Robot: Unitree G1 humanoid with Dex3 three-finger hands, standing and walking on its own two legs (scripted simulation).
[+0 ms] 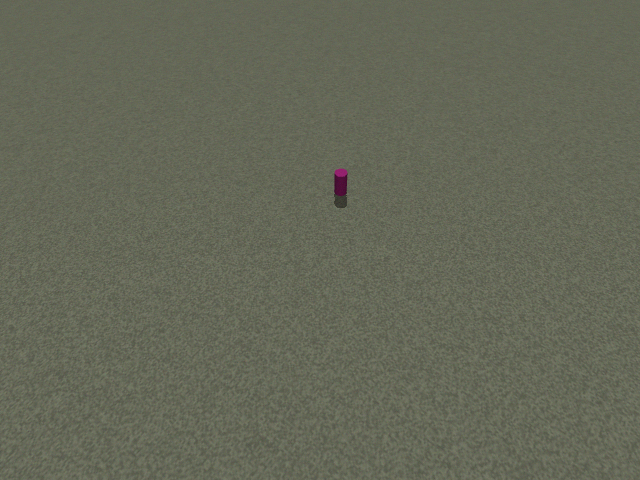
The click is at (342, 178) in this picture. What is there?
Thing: squat round
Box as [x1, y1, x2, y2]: [334, 169, 346, 195]
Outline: 337,169 335,171 334,192 338,195 342,195 346,191 346,171 344,169
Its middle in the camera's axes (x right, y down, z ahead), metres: +0.10 -0.28 +1.80
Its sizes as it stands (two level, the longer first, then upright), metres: 0.058 0.058 0.117
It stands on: the floor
